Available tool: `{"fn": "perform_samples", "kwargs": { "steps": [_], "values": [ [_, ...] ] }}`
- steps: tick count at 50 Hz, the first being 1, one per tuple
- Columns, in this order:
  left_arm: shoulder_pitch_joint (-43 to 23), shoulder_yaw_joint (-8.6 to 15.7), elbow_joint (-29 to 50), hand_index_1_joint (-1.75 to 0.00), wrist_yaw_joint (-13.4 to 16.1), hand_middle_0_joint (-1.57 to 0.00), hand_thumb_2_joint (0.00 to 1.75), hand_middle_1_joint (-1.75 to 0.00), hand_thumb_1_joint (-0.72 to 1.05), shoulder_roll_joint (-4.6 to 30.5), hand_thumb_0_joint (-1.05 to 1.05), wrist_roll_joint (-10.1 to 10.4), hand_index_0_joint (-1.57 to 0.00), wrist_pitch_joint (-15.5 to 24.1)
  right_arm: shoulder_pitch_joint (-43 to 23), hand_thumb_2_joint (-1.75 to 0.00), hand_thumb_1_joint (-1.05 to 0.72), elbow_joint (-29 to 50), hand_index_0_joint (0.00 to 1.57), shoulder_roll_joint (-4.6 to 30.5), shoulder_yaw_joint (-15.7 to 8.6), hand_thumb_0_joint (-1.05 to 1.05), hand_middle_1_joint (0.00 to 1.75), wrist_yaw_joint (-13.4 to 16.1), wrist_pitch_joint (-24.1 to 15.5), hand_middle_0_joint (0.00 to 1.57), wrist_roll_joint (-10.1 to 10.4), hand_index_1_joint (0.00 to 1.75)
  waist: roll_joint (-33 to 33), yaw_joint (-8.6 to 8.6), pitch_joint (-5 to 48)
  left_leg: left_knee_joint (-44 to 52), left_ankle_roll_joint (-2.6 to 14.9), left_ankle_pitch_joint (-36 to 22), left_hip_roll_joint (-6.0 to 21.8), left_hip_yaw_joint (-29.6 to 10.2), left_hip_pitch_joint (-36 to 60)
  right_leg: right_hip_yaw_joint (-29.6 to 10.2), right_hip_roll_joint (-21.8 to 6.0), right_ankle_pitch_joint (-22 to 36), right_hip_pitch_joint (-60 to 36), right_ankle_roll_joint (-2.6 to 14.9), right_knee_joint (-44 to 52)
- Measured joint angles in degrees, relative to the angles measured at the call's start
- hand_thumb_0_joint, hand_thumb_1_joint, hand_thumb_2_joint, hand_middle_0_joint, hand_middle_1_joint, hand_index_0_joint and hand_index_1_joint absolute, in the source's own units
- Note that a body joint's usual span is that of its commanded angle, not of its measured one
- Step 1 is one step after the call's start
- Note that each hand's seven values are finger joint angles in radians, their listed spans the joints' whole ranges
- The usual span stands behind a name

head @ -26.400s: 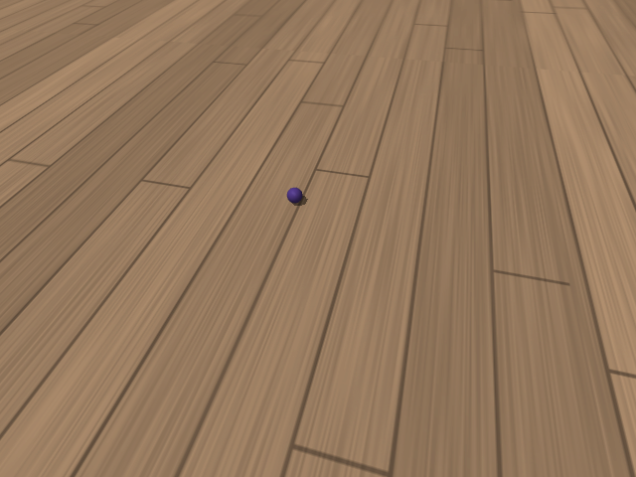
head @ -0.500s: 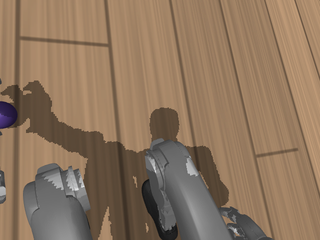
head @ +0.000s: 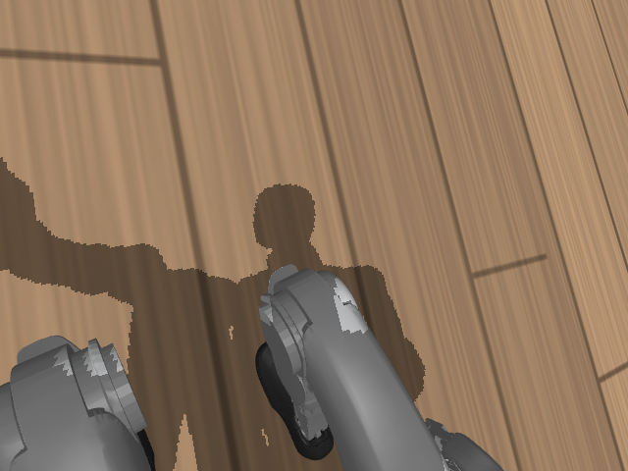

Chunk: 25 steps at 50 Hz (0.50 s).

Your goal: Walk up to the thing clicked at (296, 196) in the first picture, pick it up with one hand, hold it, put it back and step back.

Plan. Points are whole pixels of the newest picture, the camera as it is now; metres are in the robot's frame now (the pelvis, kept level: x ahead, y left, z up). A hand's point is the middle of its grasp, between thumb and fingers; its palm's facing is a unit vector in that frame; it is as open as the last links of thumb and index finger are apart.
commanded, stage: rest palm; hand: left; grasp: from above
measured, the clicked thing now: out of the picture +0.46 +0.34 -0.27
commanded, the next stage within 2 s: close in 0.98 s
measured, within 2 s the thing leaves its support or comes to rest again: neither
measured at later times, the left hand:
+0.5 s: hand out of the picture +0.44 +0.33 -0.24, palm faces -0.42 -0.17 -0.89, open 14.1 cm
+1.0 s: hand out of the picture +0.45 +0.32 -0.25, palm faces -0.41 -0.17 -0.90, open 13.8 cm
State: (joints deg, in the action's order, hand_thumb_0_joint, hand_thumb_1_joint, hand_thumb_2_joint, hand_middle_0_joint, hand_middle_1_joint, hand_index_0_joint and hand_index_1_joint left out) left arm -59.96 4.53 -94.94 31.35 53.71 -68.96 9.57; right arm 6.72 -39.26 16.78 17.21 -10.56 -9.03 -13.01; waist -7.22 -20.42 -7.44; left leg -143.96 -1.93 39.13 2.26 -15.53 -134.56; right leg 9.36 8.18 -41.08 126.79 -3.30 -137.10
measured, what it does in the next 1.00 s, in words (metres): stands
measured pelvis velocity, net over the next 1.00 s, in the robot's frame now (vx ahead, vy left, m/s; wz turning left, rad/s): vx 0.00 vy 0.00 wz -0.03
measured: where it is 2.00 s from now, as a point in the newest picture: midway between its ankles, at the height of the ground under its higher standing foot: (228, 454)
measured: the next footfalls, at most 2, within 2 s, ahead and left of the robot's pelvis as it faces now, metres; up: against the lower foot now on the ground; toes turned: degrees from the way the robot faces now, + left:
none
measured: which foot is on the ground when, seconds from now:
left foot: down 0.00-1.00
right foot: down 0.00-1.00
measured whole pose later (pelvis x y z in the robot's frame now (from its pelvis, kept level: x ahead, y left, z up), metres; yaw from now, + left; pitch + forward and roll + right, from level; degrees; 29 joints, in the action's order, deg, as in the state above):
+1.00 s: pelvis +0.00 +0.00 +0.00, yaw -2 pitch +26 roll -14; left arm -60.9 3.7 -98.4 35.4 57.4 -68.4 9.7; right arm 4.0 -37.0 18.8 20.4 -13.1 -12.9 -14.7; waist -9.9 -21.6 -10.5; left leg -144.9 -1.7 39.8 2.6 -17.7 -133.4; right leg 11.1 8.9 -40.5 125.0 -3.9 -136.0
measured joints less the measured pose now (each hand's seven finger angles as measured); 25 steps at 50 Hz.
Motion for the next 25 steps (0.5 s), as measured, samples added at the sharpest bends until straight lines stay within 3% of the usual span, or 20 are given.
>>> {"fn": "perform_samples", "kwargs": {
  "steps": [25],
  "values": [
    [-0.98, -1.13, -3.11, -1.01, 2.92, -0.10, 0.97, -1.01, -0.50, 2.32, 0.00, -0.40, -0.09, 0.43, -3.11, -0.91, -0.90, 1.25, 0.20, 1.15, 1.42, 0.00, 0.30, -1.81, -2.62, 0.20, -1.12, 0.30, -1.91, -0.25, -1.19, -0.62, 0.07, 0.62, -0.03, -1.44, 0.68, 1.15, 0.27, -0.12, -1.26, -0.28, 0.60]
  ]
}}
